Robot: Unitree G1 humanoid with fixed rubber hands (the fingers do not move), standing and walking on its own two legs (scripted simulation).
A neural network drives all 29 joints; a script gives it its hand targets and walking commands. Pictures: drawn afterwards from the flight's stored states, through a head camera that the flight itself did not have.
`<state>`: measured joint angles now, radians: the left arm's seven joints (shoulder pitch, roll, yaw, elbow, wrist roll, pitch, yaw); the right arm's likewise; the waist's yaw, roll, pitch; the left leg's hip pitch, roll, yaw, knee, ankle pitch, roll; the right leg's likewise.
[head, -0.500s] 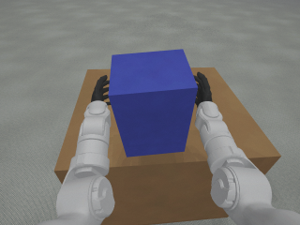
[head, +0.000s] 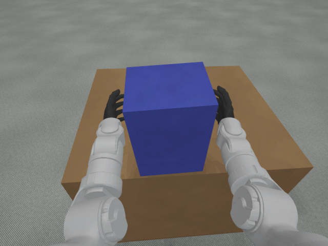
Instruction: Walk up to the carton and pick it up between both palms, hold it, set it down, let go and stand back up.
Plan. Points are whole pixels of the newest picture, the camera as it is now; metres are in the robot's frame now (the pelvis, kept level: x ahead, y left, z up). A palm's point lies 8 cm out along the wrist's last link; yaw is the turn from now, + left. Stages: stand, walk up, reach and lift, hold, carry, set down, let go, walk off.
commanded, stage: set down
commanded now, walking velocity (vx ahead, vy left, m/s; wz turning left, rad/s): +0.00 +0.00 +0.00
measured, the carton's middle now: (168, 124) +0.44 -0.01 +0.08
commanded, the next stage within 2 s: none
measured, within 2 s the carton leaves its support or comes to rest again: rests again in 1.20 s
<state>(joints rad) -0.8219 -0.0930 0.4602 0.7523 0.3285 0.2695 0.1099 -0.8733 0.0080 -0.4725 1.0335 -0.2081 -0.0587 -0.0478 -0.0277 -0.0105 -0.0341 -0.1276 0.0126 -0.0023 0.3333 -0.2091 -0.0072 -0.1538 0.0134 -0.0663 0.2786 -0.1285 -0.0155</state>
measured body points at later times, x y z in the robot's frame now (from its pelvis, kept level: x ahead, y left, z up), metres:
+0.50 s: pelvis +0.01 +0.00 +0.00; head +0.02 +0.00 +0.45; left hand +0.43 +0.14 +0.10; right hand +0.43 -0.15 +0.11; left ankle -0.02 +0.12 -0.75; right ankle +0.01 -0.11 -0.75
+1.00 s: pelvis +0.01 +0.00 +0.00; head +0.03 +0.01 +0.45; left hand +0.42 +0.13 +0.10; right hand +0.42 -0.16 +0.10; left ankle -0.02 +0.12 -0.75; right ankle +0.01 -0.11 -0.75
